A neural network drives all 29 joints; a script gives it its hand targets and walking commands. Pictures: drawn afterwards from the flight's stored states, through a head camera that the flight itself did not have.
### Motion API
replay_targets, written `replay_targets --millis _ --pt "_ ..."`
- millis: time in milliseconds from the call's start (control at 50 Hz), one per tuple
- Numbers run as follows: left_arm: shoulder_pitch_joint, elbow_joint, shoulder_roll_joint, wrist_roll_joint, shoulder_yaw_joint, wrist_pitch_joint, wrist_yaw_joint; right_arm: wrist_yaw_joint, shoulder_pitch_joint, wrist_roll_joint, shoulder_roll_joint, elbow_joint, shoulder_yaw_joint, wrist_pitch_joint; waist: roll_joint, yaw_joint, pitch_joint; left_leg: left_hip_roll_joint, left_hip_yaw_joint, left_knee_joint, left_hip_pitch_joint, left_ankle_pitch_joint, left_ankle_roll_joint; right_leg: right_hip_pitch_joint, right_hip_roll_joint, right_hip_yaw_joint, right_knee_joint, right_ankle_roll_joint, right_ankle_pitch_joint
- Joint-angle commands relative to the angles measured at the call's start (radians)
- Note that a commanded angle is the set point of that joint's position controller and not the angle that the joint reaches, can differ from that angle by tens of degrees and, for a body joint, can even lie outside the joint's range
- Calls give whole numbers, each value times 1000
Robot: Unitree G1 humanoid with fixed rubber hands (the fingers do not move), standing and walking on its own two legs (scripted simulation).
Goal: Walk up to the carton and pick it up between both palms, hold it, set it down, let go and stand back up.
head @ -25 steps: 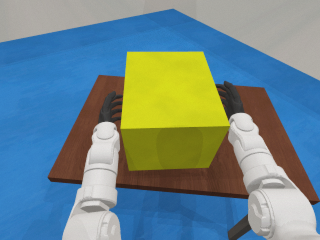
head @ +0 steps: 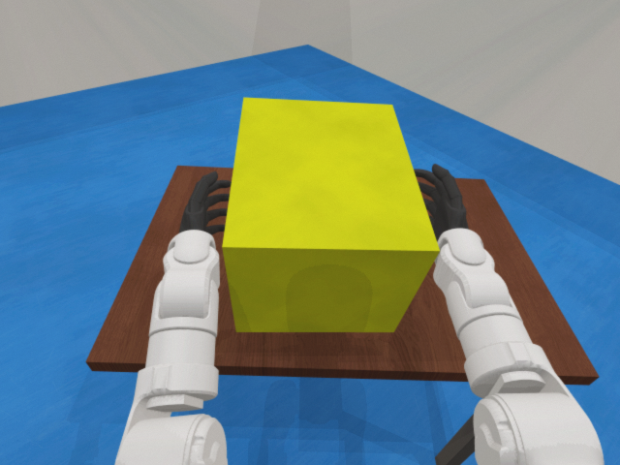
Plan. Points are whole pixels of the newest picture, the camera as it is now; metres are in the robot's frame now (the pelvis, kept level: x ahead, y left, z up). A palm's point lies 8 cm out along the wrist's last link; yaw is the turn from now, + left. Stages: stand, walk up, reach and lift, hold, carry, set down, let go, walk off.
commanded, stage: reach and lift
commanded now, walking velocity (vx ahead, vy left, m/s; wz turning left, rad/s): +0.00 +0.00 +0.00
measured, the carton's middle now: (317, 213) +0.45 +0.00 +0.11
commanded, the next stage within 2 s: hold in 1.08 s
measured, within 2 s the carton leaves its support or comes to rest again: neither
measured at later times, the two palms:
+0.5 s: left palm (188, 226) +0.37 +0.17 +0.15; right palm (443, 223) +0.38 -0.16 +0.16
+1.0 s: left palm (180, 221) +0.36 +0.17 +0.17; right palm (446, 220) +0.36 -0.15 +0.18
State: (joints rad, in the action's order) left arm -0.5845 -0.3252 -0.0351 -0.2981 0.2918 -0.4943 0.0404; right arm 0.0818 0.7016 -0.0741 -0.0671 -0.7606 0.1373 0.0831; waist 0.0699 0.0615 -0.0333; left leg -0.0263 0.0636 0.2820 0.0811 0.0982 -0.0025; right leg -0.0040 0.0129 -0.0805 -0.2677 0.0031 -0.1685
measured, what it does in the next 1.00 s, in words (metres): stands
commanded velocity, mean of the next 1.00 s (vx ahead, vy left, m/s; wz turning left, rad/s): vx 0.00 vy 0.00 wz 0.00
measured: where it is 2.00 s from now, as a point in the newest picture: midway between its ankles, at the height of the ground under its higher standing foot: outside the picture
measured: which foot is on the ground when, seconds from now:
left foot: down 0.00-1.00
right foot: down 0.00-1.00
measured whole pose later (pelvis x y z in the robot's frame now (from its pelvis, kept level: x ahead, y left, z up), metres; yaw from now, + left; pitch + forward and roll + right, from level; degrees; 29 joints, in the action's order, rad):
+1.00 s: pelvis +0.00 +0.00 +0.00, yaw +1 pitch -9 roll +0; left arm -0.56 -0.12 -0.01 -0.33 0.31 -0.65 -0.05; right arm 0.17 0.64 -0.14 -0.04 -0.53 0.05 0.21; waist 0.08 0.09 -0.07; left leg -0.02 0.03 0.30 0.02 0.11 0.00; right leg -0.08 0.01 -0.09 -0.26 0.01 -0.18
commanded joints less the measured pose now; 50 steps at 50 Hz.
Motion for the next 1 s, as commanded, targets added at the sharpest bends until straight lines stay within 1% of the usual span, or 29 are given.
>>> replay_targets --millis 0,20,40,60,80,100,120,180,200,240,280,300,340,360,400,440,460,560,600,620,640,660,680,820,860,900,940,960,980 --pt "-572 101 -519 100 -386 46 -143 -101 605 -5 498 210 -275 -29 -48 15 365 39 -17 -19 -197 -76 8 21 -43 -6 38 -27 127" --pt "-575 84 -511 89 -366 36 -150 -102 597 8 487 182 -256 -20 -53 15 331 40 -12 -33 -185 -27 2 31 -36 2 45 -25 79" --pt "-569 81 -506 84 -357 28 -157 -102 582 15 494 175 -245 -15 -46 19 309 38 -8 -46 -174 -3 -3 33 -35 -3 51 -24 63" --pt "-560 88 -506 84 -355 20 -163 -102 584 7 499 190 -250 -17 -52 9 309 39 -3 -47 -166 -6 -2 20 -34 1 49 -22 73" --pt "-552 73 -496 80 -341 12 -170 -100 570 11 500 169 -246 -10 -46 17 283 42 0 -50 -145 2 -5 8 -31 2 51 -24 76" --pt "-557 117 -505 86 -354 11 -174 -99 576 4 503 200 -254 -18 -58 14 324 41 -1 -43 -169 -30 -2 -9 -36 -1 44 -22 109" --pt "-556 107 -500 85 -354 7 -176 -95 586 -2 497 211 -258 -18 -60 16 322 40 1 -33 -170 -53 2 -16 -37 -3 37 -24 134" --pt "-560 166 -509 98 -388 4 -176 -86 593 -33 496 257 -294 -20 -82 20 353 41 -9 -5 -203 -128 15 -29 -47 -7 23 -24 188" --pt "-550 180 -511 106 -404 6 -175 -82 590 -41 502 287 -309 -20 -79 21 372 42 -11 3 -210 -149 18 -38 -46 -7 19 -25 206" --pt "-559 185 -514 112 -416 4 -173 -76 591 -47 497 298 -319 -13 -82 27 366 41 -19 6 -219 -148 19 -26 -50 -8 21 -23 186" --pt "-554 238 -518 126 -448 3 -169 -72 583 -66 501 343 -344 -14 -93 25 397 43 -20 21 -228 -185 28 -40 -55 -12 14 -22 212" --pt "-541 207 -506 118 -433 -5 -170 -68 579 -60 495 335 -341 -5 -80 28 364 44 -24 13 -220 -164 22 -29 -54 -10 20 -26 189" --pt "-515 237 -508 123 -447 -14 -175 -60 567 -76 508 378 -366 -2 -82 32 384 47 -20 22 -229 -194 23 -52 -53 -10 14 -26 228" --pt "-500 245 -500 120 -444 -18 -181 -54 561 -81 505 391 -375 2 -68 29 378 48 -21 23 -224 -199 22 -68 -54 -8 10 -28 249" --pt "-499 275 -495 127 -451 -23 -187 -43 554 -89 504 433 -400 8 -63 32 393 53 -26 33 -234 -229 26 -89 -58 -10 6 -32 292" --pt "-482 268 -477 119 -439 -32 -194 -33 532 -94 505 440 -408 20 -60 31 368 56 -23 30 -227 -228 23 -91 -57 -13 3 -37 304" --pt "-476 290 -486 121 -444 -35 -197 -30 539 -97 508 457 -418 21 -59 31 364 57 -25 32 -229 -232 24 -98 -59 -14 3 -37 306" --pt "-462 321 -453 112 -429 -58 -220 -15 492 -103 500 463 -426 40 -61 40 324 58 -18 26 -226 -228 24 -105 -57 -16 6 -38 321" --pt "-462 332 -457 110 -436 -64 -224 -13 493 -107 499 478 -436 42 -64 41 319 59 -18 27 -224 -237 26 -107 -56 -16 5 -38 320" --pt "-458 344 -458 111 -439 -67 -224 -13 499 -118 502 490 -442 41 -77 37 325 58 -16 33 -229 -248 29 -107 -58 -19 3 -36 326" --pt "-455 325 -452 107 -434 -74 -228 -9 493 -112 497 480 -438 46 -72 42 304 61 -15 28 -220 -227 26 -105 -56 -16 7 -40 317" --pt "-462 332 -455 107 -433 -76 -230 -9 506 -111 496 487 -437 47 -71 38 305 58 -17 25 -217 -213 24 -105 -57 -19 9 -39 292" --pt "-469 339 -454 110 -440 -79 -230 -8 508 -111 499 498 -435 46 -71 44 309 59 -18 25 -218 -206 22 -101 -57 -19 11 -36 280" --pt "-503 320 -451 119 -433 -89 -232 -12 554 -102 517 511 -429 54 -54 37 332 60 -13 8 -200 -128 6 -84 -49 -15 19 -39 225" --pt "-511 336 -458 122 -442 -90 -231 -11 566 -106 525 522 -439 54 -58 34 358 61 -9 14 -198 -134 9 -94 -49 -16 13 -37 225" --pt "-504 318 -452 117 -428 -97 -232 -11 566 -111 530 512 -443 62 -50 28 345 62 -6 6 -198 -129 3 -91 -47 -17 19 -43 236" --pt "-508 296 -445 102 -407 -107 -240 -11 558 -97 514 485 -422 70 -57 34 317 64 -3 -4 -191 -98 0 -79 -48 -17 27 -42 192" --pt "-503 274 -435 98 -391 -112 -244 -12 559 -95 513 462 -411 76 -53 29 292 61 -1 -14 -180 -72 -6 -65 -45 -14 35 -41 160" --pt "-502 283 -441 95 -388 -115 -246 -15 562 -93 511 456 -400 76 -61 30 291 58 2 -19 -177 -64 -3 -60 -46 -19 37 -39 139"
